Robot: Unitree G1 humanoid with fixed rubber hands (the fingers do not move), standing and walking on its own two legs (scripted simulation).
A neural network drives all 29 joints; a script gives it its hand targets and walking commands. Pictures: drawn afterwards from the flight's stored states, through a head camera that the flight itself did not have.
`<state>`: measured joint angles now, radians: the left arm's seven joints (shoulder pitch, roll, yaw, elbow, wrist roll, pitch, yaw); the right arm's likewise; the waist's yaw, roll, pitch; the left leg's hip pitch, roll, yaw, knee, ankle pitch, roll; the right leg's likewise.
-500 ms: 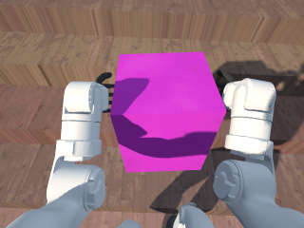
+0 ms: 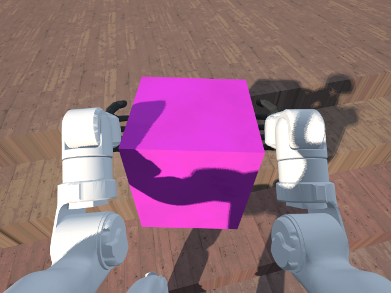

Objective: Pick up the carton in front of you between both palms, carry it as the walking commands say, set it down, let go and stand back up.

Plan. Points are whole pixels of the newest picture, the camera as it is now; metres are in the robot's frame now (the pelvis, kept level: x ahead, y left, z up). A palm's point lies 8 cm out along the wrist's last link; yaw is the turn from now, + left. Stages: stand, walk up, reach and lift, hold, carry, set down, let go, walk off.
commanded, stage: carry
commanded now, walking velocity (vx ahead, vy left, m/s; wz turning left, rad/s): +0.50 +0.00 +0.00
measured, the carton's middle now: (191, 156) +0.38 -0.03 +0.10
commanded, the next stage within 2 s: none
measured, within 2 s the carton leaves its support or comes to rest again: neither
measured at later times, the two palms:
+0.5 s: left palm out of the picture +0.66 +0.12 +0.33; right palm out of the picture +0.68 -0.18 +0.35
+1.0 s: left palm out of the picture +0.94 +0.09 +0.50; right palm out of the picture +0.95 -0.21 +0.49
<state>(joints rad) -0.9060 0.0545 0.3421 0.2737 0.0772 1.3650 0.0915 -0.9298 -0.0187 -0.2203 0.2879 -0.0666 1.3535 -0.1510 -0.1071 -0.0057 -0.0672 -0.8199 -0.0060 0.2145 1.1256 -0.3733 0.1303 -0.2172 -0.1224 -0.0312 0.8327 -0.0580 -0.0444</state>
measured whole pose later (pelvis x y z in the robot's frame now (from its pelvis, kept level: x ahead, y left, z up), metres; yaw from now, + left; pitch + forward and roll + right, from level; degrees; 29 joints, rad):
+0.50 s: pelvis +0.29 -0.07 +0.14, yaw +0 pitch +4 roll -4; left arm -1.00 0.05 0.22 0.30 0.05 1.41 0.16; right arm -0.96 -0.05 -0.36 0.24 -0.07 1.40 -0.11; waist 0.07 -0.03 -0.08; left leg -0.01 0.17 0.14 0.36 -0.15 0.03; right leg -0.93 -0.02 -0.19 1.12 -0.28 -0.14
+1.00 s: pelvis +0.57 -0.05 +0.29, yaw +0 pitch +4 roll +4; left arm -0.95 0.05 0.31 0.24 0.06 1.39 0.13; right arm -0.98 -0.04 -0.27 0.24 -0.08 1.41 -0.13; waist 0.03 0.02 -0.10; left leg -1.20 0.10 0.16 1.58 -0.35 0.15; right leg -0.01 -0.09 -0.10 0.21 -0.23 -0.04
